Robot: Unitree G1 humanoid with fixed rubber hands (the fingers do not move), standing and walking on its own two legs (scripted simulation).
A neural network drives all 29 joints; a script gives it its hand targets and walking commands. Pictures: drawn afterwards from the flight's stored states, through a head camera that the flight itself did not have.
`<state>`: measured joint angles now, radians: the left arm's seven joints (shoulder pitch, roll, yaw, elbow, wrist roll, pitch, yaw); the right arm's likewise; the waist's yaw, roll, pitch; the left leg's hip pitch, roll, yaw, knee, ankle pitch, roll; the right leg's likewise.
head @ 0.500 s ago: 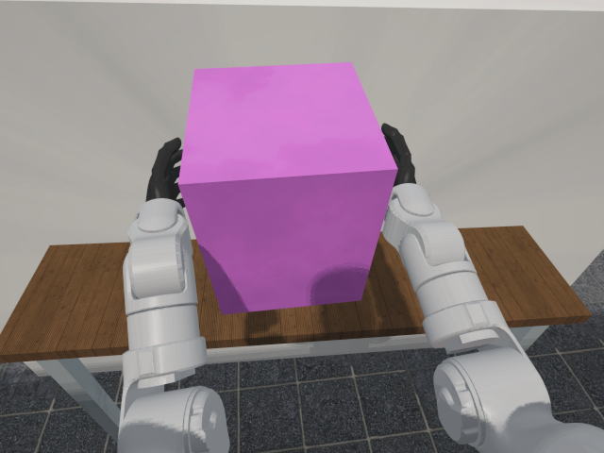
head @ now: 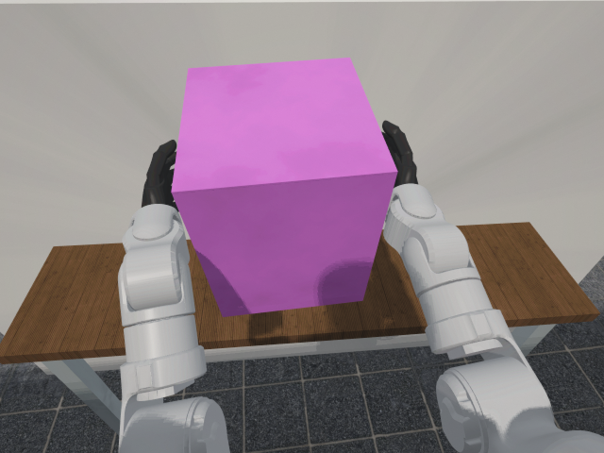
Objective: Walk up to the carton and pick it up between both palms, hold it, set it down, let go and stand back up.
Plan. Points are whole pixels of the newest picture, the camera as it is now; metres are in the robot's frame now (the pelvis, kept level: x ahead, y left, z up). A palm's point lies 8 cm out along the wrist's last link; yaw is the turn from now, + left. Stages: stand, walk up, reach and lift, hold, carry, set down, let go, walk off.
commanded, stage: hold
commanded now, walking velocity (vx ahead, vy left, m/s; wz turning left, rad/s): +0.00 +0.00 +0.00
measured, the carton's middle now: (282, 194) +0.39 +0.00 +0.17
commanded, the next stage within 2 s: set down in 1.74 s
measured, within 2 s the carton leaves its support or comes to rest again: neither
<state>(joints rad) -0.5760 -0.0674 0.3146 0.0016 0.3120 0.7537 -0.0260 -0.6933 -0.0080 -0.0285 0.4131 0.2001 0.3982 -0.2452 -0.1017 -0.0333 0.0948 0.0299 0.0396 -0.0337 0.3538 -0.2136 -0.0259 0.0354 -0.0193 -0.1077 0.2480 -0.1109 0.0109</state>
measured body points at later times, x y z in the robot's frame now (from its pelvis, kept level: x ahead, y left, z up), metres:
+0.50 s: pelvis -0.01 +0.00 +0.00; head -0.04 +0.03 +0.45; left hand +0.37 +0.15 +0.19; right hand +0.37 -0.14 +0.20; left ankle +0.00 +0.13 -0.75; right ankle +0.03 -0.13 -0.75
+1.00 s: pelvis +0.00 +0.00 +0.00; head -0.04 +0.02 +0.45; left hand +0.37 +0.15 +0.19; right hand +0.38 -0.14 +0.20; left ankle +0.00 +0.13 -0.75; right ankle +0.03 -0.13 -0.75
